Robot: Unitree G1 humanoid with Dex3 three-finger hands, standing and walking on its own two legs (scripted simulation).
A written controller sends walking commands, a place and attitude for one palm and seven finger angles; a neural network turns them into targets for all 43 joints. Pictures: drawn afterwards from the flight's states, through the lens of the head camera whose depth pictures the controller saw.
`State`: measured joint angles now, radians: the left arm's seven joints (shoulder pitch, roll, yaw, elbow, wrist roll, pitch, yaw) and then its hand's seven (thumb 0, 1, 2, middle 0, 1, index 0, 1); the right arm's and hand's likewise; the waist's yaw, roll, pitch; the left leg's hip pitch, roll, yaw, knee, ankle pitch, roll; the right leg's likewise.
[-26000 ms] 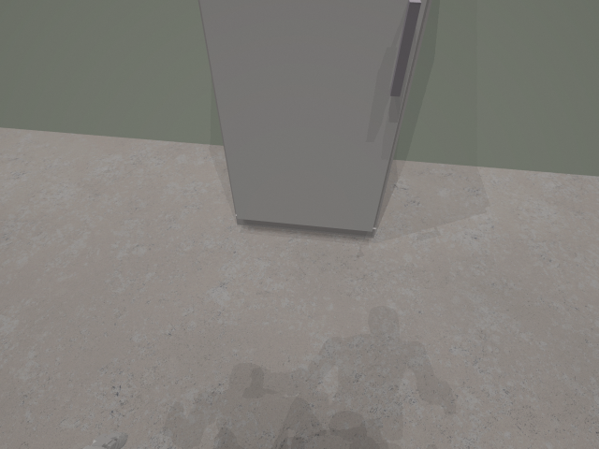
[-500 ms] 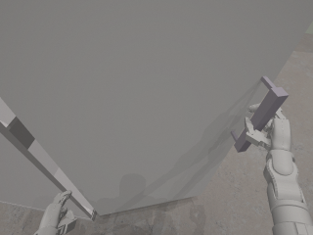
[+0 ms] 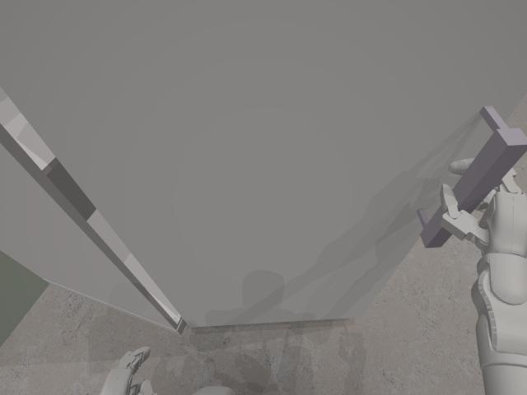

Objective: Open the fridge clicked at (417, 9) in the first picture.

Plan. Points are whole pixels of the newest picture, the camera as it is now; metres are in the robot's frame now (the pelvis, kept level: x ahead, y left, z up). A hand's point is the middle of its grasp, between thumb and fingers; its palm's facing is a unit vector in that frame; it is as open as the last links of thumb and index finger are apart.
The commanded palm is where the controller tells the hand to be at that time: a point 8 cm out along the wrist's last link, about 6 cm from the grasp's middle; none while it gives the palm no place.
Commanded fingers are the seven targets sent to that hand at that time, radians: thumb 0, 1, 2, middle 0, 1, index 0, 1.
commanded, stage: stop walking and hold the door back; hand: right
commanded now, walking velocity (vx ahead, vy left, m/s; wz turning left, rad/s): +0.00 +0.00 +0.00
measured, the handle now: (456, 186) +0.41 -0.22 +0.10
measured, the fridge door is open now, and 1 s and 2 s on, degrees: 68 71 70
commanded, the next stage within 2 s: loosen the grip on the handle in 0.32 s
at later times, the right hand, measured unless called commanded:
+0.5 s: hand (459, 218) +0.35 -0.21 +0.11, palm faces +0.18 +0.97 -0.19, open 6.4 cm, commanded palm +0.31 -0.26 +0.10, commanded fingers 0.00 -0.30 -0.61 0.45 1.40 0.45 1.40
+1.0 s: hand (460, 228) +0.35 -0.22 +0.09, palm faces +0.21 +0.97 -0.16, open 14.1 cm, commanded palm +0.31 -0.27 +0.10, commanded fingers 0.00 0.55 -0.20 0.25 1.15 0.25 1.15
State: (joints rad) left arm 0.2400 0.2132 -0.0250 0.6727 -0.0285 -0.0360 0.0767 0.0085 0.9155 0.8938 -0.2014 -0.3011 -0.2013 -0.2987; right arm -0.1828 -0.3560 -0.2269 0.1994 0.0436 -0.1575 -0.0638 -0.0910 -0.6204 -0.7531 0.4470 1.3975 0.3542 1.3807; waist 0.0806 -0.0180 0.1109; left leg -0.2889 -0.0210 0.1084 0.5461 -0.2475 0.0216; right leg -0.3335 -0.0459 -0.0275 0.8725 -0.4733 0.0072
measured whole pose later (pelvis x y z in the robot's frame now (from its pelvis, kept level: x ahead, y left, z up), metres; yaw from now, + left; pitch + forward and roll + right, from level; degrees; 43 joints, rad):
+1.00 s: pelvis -0.05 +0.02 -0.01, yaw +4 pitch +5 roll +0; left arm 0.33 0.28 -0.01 0.69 -0.02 -0.12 0.10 0.01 0.90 0.89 -0.20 -0.30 -0.20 -0.30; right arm -0.37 -0.42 -0.34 0.67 0.12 -0.34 0.08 -0.01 0.51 -0.21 0.37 1.26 0.32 1.22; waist 0.04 0.00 -0.05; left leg -0.51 -0.05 0.00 0.73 -0.31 0.03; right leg -0.54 -0.02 0.02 0.74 -0.30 0.00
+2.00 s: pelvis -0.02 -0.01 -0.02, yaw +2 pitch +5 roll +2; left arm 0.29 0.25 -0.04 0.63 -0.02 -0.12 0.09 0.01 0.90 0.89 -0.20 -0.30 -0.20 -0.30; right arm -0.05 -0.38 -0.37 0.31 0.17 -0.23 0.13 -0.01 0.55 -0.20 0.25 1.15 0.26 1.15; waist -0.01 -0.02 -0.09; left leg -0.47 -0.01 0.01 0.74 -0.36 -0.01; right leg -0.53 0.01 0.03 0.80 -0.36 -0.03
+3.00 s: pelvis +0.00 -0.01 -0.01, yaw +1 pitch +2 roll +2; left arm 0.28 0.26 -0.05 0.60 -0.06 -0.30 0.12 0.01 0.90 0.89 -0.20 -0.30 -0.20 -0.30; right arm 0.30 -0.37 -0.44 -0.08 0.39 0.00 0.32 -0.01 0.55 -0.20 0.25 1.15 0.26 1.15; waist -0.05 -0.04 -0.11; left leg -0.33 -0.01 0.02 0.67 -0.37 -0.01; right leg -0.39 0.02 0.04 0.73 -0.36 -0.02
